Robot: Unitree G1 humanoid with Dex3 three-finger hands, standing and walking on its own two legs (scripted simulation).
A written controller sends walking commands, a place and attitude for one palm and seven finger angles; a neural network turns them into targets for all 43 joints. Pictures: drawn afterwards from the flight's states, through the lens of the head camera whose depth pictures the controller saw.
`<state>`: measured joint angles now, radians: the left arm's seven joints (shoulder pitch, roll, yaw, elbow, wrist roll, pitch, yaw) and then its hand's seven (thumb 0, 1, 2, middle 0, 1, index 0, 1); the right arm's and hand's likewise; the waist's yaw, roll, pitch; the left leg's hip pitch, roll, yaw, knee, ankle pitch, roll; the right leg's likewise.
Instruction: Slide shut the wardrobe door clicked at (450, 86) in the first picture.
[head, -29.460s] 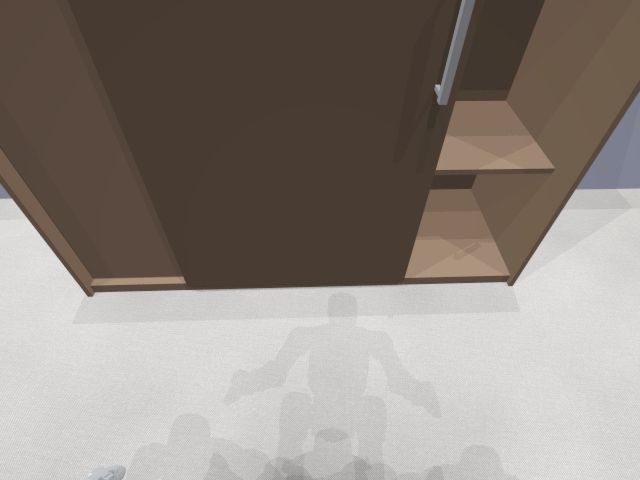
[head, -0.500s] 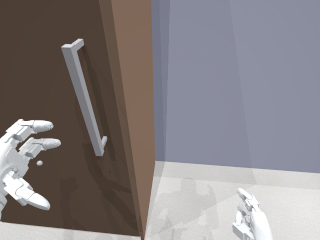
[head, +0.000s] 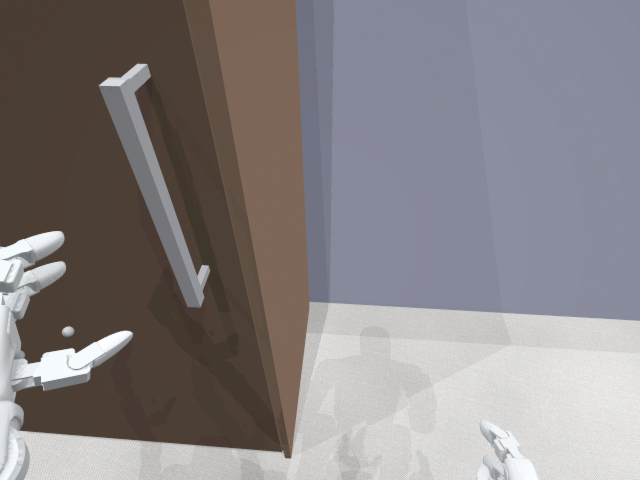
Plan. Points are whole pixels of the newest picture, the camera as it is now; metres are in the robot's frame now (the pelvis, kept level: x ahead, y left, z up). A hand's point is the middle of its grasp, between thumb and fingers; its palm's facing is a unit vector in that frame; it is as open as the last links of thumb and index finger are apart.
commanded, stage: draw the hand back to the body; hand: left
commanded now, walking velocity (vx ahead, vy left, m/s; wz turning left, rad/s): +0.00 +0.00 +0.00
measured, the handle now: (171, 206) +0.34 +0.23 +0.20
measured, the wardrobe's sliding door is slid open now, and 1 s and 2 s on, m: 0.00 0.00 0.00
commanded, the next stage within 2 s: step back with the hand held close in 0.68 s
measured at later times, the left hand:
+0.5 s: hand (84, 313) +0.21 +0.27 +0.17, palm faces +0.46 -0.81 -0.35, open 7.6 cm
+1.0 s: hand (85, 306) +0.21 +0.27 +0.17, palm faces +0.42 -0.79 -0.45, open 7.4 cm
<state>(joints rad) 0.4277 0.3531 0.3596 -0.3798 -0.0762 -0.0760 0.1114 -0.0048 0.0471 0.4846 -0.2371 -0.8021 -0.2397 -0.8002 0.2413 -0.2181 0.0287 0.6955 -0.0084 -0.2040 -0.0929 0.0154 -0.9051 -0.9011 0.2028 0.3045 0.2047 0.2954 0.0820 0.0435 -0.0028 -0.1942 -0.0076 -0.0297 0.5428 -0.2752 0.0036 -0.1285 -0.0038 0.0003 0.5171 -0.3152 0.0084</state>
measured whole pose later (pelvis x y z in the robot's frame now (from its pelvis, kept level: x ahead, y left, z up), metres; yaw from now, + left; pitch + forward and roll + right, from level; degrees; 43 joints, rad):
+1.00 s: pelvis +0.00 +0.00 +0.01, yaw -1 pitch +0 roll -1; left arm 0.46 0.38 0.40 -0.40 -0.05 -0.13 0.10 0.01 0.90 0.90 -0.21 -0.30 -0.21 -0.30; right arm 0.17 -0.23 0.00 0.59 -0.01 -0.03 -0.07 0.01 -0.91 -0.90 0.20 0.30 0.20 0.30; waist 0.03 0.05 0.00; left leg -0.23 0.01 -0.01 0.46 -0.22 0.01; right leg -0.15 0.01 0.02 0.40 -0.24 0.02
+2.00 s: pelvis -0.14 +0.04 -0.01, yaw +1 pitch +0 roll -4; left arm 0.49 0.43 0.42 -0.53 -0.03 -0.27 0.11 0.01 0.89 0.90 -0.21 -0.30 -0.22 -0.30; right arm 0.15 -0.20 -0.01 0.62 -0.02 -0.10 -0.08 0.01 -0.91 -0.90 0.20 0.30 0.21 0.30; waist 0.02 0.02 0.03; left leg -0.50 0.04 0.02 0.51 -0.03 0.05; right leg -0.22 0.08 0.06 0.53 -0.32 0.02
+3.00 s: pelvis -0.31 +0.17 -0.01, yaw +0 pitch -3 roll +0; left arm 0.43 0.36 0.44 -0.42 -0.04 -0.13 0.18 0.01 0.89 0.90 -0.21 -0.30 -0.21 -0.30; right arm 0.28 -0.23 -0.02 0.69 -0.01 -0.10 -0.09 0.01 -0.91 -0.90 0.20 0.30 0.20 0.30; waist -0.01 -0.06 -0.04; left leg -0.32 0.05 0.05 0.64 -0.27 -0.01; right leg -0.29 -0.02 -0.05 0.72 -0.41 -0.02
